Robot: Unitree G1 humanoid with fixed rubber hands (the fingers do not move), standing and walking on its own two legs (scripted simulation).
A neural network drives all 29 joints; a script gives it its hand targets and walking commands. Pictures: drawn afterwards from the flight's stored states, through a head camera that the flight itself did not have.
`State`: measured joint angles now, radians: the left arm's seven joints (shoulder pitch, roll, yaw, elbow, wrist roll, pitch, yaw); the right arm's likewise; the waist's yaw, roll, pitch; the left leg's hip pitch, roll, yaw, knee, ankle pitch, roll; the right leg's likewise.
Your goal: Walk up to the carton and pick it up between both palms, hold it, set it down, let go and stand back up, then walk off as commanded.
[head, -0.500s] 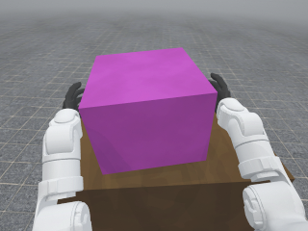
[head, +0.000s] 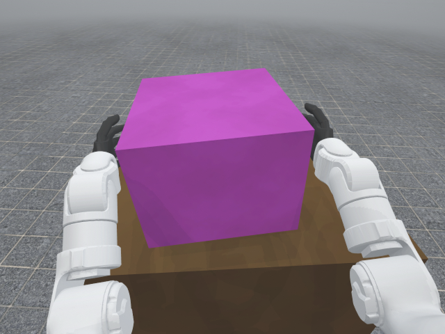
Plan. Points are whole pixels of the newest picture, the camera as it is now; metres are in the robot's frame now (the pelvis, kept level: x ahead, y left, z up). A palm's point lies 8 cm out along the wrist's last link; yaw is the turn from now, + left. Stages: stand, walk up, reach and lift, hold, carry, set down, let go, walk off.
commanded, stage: hold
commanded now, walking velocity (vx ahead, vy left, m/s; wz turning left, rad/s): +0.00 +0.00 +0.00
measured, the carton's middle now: (213, 147) +0.45 +0.01 +0.18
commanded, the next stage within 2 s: set down in 1.20 s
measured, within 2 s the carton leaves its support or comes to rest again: neither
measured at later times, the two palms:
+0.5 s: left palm (108, 165) +0.36 +0.19 +0.21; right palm (320, 151) +0.36 -0.18 +0.22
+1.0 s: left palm (105, 163) +0.36 +0.19 +0.21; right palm (318, 147) +0.36 -0.18 +0.22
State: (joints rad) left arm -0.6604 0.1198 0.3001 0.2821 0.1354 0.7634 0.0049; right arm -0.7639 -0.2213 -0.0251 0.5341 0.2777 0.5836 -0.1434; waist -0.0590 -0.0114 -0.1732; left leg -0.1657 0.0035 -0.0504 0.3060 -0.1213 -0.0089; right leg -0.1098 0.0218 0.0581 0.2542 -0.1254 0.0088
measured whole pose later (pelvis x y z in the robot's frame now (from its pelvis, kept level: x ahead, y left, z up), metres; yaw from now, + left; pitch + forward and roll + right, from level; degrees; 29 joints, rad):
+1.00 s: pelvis +0.00 +0.00 +0.00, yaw +0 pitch -2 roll -1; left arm -0.61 0.12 0.28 0.21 0.14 0.78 0.01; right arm -0.73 -0.23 -0.01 0.49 0.30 0.59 -0.15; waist -0.07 -0.02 -0.16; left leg -0.15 0.00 -0.06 0.32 -0.13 -0.01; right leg -0.09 0.02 0.05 0.24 -0.13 0.01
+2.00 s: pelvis +0.02 +0.00 +0.00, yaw +2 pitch -3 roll -1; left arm -0.66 0.14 0.28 0.48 0.14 0.42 -0.03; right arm -0.60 -0.07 -0.17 0.58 0.06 0.17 -0.10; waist -0.06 -0.05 -0.03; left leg -0.12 -0.01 -0.05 0.31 -0.15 0.00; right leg -0.04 0.01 0.02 0.24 -0.16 0.01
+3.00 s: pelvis +0.03 +0.01 +0.00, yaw +1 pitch +1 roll +0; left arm -0.85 0.18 0.37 0.98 0.16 0.11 -0.04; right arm -0.70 0.00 -0.37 0.82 -0.17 0.00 -0.08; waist -0.05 -0.05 -0.03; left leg -0.15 -0.01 0.00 0.28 -0.14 0.01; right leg -0.09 -0.01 0.01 0.22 -0.15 0.02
